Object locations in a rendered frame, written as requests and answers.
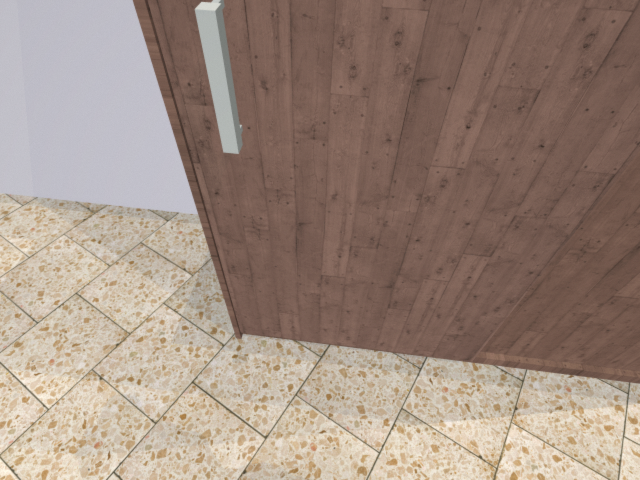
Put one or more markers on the handle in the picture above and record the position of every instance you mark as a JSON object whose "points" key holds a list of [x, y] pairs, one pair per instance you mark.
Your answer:
{"points": [[212, 32]]}

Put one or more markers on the wardrobe door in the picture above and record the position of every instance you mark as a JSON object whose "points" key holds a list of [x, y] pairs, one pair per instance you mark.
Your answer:
{"points": [[409, 168], [585, 307]]}

